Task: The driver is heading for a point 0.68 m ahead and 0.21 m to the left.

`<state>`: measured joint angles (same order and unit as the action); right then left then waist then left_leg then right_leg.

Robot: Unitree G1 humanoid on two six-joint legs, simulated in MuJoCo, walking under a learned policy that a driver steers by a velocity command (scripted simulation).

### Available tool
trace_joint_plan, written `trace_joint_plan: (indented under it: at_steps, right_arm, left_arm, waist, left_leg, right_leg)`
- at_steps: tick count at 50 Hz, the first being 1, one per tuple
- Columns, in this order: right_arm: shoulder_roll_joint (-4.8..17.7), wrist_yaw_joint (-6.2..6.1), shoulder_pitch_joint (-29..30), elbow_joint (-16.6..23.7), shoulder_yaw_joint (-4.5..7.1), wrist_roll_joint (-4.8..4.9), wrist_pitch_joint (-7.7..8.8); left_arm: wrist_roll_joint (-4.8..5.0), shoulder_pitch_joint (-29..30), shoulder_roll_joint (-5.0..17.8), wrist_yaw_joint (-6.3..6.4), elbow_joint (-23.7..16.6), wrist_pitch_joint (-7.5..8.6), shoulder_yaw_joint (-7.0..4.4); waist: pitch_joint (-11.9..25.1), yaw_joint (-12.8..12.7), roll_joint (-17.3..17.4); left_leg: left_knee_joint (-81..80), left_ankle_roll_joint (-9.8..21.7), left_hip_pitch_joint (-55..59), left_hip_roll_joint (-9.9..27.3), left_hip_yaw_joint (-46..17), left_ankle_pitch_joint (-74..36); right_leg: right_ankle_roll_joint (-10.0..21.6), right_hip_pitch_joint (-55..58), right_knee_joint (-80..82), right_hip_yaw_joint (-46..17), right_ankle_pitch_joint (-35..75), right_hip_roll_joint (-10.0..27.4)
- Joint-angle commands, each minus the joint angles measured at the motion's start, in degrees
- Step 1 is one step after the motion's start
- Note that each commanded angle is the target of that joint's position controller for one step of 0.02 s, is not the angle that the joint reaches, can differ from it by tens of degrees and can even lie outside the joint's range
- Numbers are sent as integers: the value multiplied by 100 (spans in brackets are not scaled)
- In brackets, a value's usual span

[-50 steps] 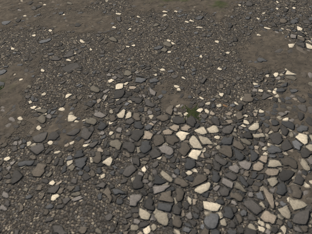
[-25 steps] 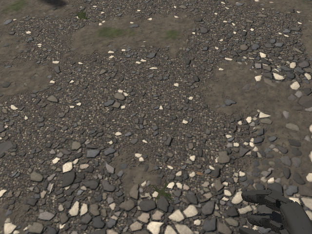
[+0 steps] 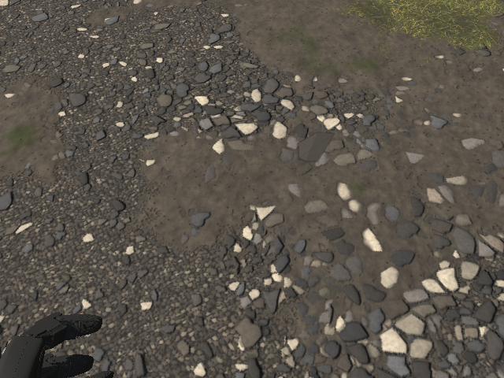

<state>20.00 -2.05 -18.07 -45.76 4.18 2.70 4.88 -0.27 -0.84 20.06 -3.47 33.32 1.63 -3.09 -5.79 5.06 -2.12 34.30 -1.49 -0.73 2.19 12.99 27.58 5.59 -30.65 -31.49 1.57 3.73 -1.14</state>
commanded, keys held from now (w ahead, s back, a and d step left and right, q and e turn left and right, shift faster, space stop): q+shift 0.62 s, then shift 0.04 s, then e+shift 0.34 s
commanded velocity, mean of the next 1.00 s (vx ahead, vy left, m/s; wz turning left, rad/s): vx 0.06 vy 0.00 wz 0.34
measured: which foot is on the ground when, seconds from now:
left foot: down 0.00-0.00, up 0.02-0.40, down 0.42-0.94, up 0.96-1.00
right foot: down 0.00-0.44, up 0.46-0.90, down 0.92-1.00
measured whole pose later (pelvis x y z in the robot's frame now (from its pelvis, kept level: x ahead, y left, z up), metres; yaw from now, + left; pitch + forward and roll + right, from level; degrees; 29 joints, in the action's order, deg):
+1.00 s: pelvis +0.14 +0.08 +0.02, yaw +22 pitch +1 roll +0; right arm 14.5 -2.2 -4.0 -37.1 2.3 -1.4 -1.2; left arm 1.0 -11.9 16.8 -0.1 43.4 -0.2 -4.2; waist -1.9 -2.7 1.5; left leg 41.6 0.4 -19.2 -4.0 -3.6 23.3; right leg 0.1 -18.0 -33.8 -3.3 -17.2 -0.9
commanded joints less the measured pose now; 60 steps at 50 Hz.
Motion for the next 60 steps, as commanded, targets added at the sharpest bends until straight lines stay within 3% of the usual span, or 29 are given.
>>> trace_joint_plan:
  at_steps: [1, 2, 3, 4, 5, 7, 9, 14, 17, 20, 21, 22, 23, 24, 25, 26, 28, 33, 39, 41, 44, 46, 47, 48, 50, 51, 53, 56, 60]
  right_arm:
    - [85, 175, -535, 434, -198, -343, 38]
    - [653, 242, -819, 138, -145, -120, -19]
    - [902, 261, -374, 231, -55, 99, -113]
    - [831, 198, 152, 377, -56, 69, -216]
    - [692, 96, 299, 315, -66, -6, -355]
    - [673, 16, -56, 201, 0, -83, -580]
    - [462, -43, -171, 244, 16, -136, -638]
    - [120, 36, 403, 581, -27, -138, -723]
    - [213, 151, 585, 768, 35, -163, -772]
    - [222, 263, 281, 751, 120, -194, -794]
    - [350, 247, 49, 668, 202, -244, -789]
    - [866, 165, -104, 709, 357, -273, -753]
    - [1566, 125, -30, 943, 471, -374, -660]
    - [1406, 190, -175, 970, 454, -515, -510]
    - [1295, 207, 61, 990, 432, -477, -394]
    - [1129, 170, 432, 1060, 419, -310, -374]
    - [753, 47, 808, 1216, 304, -137, -464]
    - [701, -121, 592, 1361, 306, -178, -586]
    - [58, -2, 836, 1266, -39, -443, -589]
    - [169, 84, 907, 1147, -46, -488, -555]
    - [614, 38, 994, 1062, 95, -360, -602]
    - [619, -40, 873, 1023, 143, -284, -602]
    - [486, -66, 807, 1139, 144, -386, -558]
    - [364, -79, 1120, 1255, 137, -472, -528]
    - [137, -74, 1789, 1494, 118, -394, -493]
    - [96, -42, 1707, 1477, 137, -312, -499]
    - [19, 4, 1591, 1425, 138, -271, -496]
    - [-234, 87, 1679, 1414, 95, -237, -406]
    - [-22, 205, 1050, 1188, 198, -167, -354]
  left_arm:
    - [-354, -1393, 1098, 290, -113, 8, -195]
    - [-307, -1523, 528, 249, -245, 18, -33]
    - [-208, -1389, 573, 187, -121, -5, -76]
    - [-45, -1021, 515, 162, 6, 17, -66]
    - [-22, -707, 262, 180, 78, 40, 25]
    - [-145, -338, 396, 235, 155, 36, -36]
    - [-189, -218, 438, 362, 188, 41, -104]
    - [-139, -89, 298, 624, 300, -99, -162]
    - [-67, -170, 353, 637, 416, -181, -233]
    - [124, -77, 375, 614, 514, -221, -297]
    - [188, -231, 203, 595, 610, -236, -283]
    - [93, -538, 34, 570, 688, -279, -272]
    - [-104, -159, -39, 585, 273, -278, -236]
    - [-139, 388, 110, 608, 161, -252, -263]
    - [-6, 377, 153, 616, 169, -240, -295]
    - [0, 185, 201, 654, 306, -230, -332]
    - [-69, 70, 315, 686, 397, -204, -389]
    - [29, 30, 28, 594, 477, -121, -276]
    - [68, -302, -61, 439, 709, -192, -145]
    - [107, -309, 47, 389, 697, -181, -150]
    - [178, -393, 369, 340, 586, -133, -226]
    - [142, -537, 538, 315, 542, -100, -263]
    - [125, -598, 879, 329, 533, -89, -361]
    - [194, -793, 941, 343, 571, -91, -426]
    - [38, -1446, 892, 407, 630, -62, -441]
    - [21, -1418, 873, 440, 607, -14, -443]
    - [195, -905, 801, 532, 445, -56, -470]
    - [244, -762, 743, 634, 299, -340, -526]
    - [281, -569, 783, 595, 86, -455, -581]
  waist:
    - [2485, -623, -1769]
    - [3760, -1048, -755]
    - [3170, -1034, -331]
    - [2335, -859, 21]
    - [1750, -675, 165]
    - [1231, -318, -215]
    - [1270, -250, -284]
    - [1334, -412, -376]
    - [1220, -459, -496]
    - [1173, -221, -419]
    - [1053, -176, -64]
    - [692, -269, 1203]
    - [484, -388, 2515]
    - [984, -11, 1715]
    - [938, -212, 1364]
    - [890, -434, 971]
    - [1052, -587, 945]
    - [1413, -475, 850]
    - [1364, -358, 1050]
    - [1072, -305, 1100]
    - [731, -380, 1023]
    - [780, -391, 668]
    - [893, -175, -91]
    - [924, -301, -699]
    - [982, -847, -1281]
    - [1084, -782, -932]
    - [1118, -504, -467]
    - [1291, -552, -610]
    - [1415, -405, -885]
  left_leg:
    - [4479, -92, -3004, -155, -918, 1799]
    - [4949, -117, -2864, -279, -2468, 1688]
    - [4768, -148, -3237, -102, -2378, 1304]
    - [4159, -185, -3445, 199, -2097, 892]
    - [3765, -256, -3236, 372, -1997, 659]
    - [3545, -429, -2380, 285, -1623, 316]
    - [3331, -523, -2379, 302, -1480, 27]
    - [2171, -406, -2358, 507, -1265, -971]
    - [1562, -214, -2213, 464, -1070, -953]
    - [341, 146, -1629, 236, -763, -1256]
    - [-244, 377, -1311, 69, -898, -1636]
    - [-1092, 794, -981, 721, -2193, -3384]
    - [-1436, 1898, -548, 1837, -4547, -4509]
    - [-1675, 2199, -571, 1914, -4681, -3929]
    - [-1684, 1913, -541, 1612, -4250, -3414]
    - [-1569, 1567, -565, 1316, -3861, -3143]
    - [-1396, 1297, -773, 1055, -3479, -3415]
    - [-1133, 1238, -276, 800, -3400, -3796]
    - [-1120, 1305, -996, 844, -2917, -3639]
    - [-1177, 1360, -1214, 884, -2862, -3401]
    - [-931, 1329, -928, 956, -2874, -3594]
    - [-534, 1006, -751, 716, -2659, -3161]
    - [12, 705, -967, 141, -2149, -2579]
    - [669, 291, -1450, -503, -1483, -1855]
    - [2302, -18, -3097, -1016, -1683, 951]
    - [3008, -53, -3354, -872, -1994, 1084]
    - [2506, -105, -3393, -625, -2096, 428]
    - [1123, -258, -2731, -781, -1836, -191]
    - [-608, -205, -1471, -868, -1774, -1012]
  right_leg:
    - [1649, 4982, -530, -2674, 6645, 2351]
    - [2260, 5120, -400, -3173, 6227, 2877]
    - [2021, 4442, 75, -2714, 4105, 2579]
    - [1614, 3600, 468, -2330, 2435, 2204]
    - [1323, 2730, 716, -2009, 1609, 1987]
    - [1148, 1299, 1181, -1229, 1397, 1731]
    - [1132, 1206, 1301, -749, 1496, 1718]
    - [940, 1497, 1494, -67, -28, 1798]
    - [779, 1737, 1388, 107, -390, 1998]
    - [330, 1869, 774, 389, -599, 1994]
    - [-13, 1662, 122, 623, -1172, 1701]
    - [-548, 777, -1265, 1098, -2378, 1078]
    - [-1042, -1059, -2812, 723, -4226, 32]
    - [-924, -1268, -3670, -348, -4267, -62]
    - [-767, -1353, -3765, -619, -3704, 12]
    - [-712, -1365, -3625, -715, -3141, 123]
    - [-766, -1013, -3471, -749, -2568, 115]
    - [-995, -817, -2444, -781, -2058, -128]
    - [-1011, 721, -1370, -479, -2072, 400]
    - [-930, 1068, -1002, -296, -2154, 355]
    - [-719, 987, -191, -67, -1879, 176]
    - [-458, 1168, 341, -454, -428, 336]
    - [-153, 1340, 242, -1194, 966, 703]
    - [394, 1518, 582, -2055, 1143, 1137]
    - [1288, 2584, 1220, -3590, 1328, 1920]
    - [1242, 2803, 1127, -3478, 1290, 1845]
    - [717, 2775, 918, -2812, 1086, 1368]
    - [452, 2577, 841, -2678, 788, 929]
    - [303, 1974, 804, -3069, 55, 751]
Next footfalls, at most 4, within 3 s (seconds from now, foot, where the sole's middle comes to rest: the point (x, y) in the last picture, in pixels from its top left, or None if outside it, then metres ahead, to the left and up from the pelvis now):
0.42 left None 0.13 0.19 -0.75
0.92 right None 0.23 -0.02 -0.75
1.24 left None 0.16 0.21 -0.75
1.66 right None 0.15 -0.06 -0.75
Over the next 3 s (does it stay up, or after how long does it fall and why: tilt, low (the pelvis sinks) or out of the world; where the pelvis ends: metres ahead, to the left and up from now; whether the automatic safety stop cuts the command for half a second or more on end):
stays up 0.23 0.15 0.02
